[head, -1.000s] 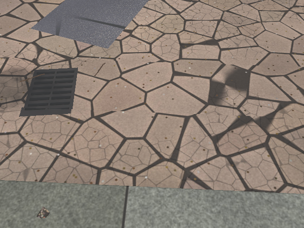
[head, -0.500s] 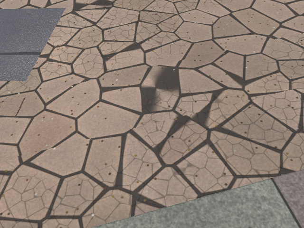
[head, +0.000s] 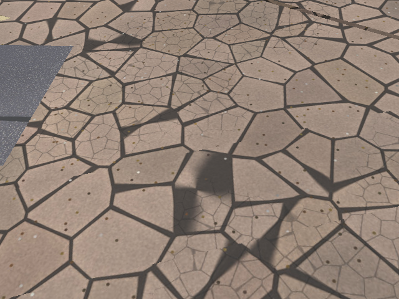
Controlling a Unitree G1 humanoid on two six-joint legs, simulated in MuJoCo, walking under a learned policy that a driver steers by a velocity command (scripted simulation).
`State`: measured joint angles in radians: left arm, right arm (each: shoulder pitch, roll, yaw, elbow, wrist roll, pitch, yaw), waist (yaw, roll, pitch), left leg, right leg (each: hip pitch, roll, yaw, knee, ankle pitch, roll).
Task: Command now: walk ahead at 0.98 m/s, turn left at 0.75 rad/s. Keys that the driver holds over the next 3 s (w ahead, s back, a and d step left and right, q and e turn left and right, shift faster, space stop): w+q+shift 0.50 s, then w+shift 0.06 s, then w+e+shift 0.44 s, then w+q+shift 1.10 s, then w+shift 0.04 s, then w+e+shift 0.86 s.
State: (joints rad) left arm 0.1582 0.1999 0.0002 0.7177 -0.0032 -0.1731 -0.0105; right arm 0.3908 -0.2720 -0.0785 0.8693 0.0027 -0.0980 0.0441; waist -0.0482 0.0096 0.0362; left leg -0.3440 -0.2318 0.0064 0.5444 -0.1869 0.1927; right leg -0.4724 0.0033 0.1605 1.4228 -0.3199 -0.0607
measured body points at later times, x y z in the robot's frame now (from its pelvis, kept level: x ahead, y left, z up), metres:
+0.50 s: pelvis +0.42 -0.06 -0.03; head +0.43 -0.05 +0.42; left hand +0.30 +0.21 -0.15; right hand +0.70 -0.22 -0.11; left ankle +0.41 +0.07 -0.64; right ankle +0.42 -0.19 -0.76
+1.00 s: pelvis +0.79 +0.16 -0.04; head +0.80 +0.15 +0.41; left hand +0.81 +0.47 -0.13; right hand +0.94 -0.09 -0.16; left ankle +0.70 +0.22 -0.77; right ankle +0.94 +0.05 -0.69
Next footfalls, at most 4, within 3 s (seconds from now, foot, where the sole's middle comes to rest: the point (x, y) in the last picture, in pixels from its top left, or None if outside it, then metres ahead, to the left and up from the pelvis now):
0.28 right None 0.45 -0.18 -0.80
0.74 left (146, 247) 0.72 0.25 -0.81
1.20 right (165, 144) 1.25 0.18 -0.83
1.66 left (90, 113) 1.52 0.58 -0.85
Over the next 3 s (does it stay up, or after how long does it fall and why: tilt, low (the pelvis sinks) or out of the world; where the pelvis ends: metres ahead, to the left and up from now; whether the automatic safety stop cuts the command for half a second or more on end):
stays up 2.01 1.30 -0.12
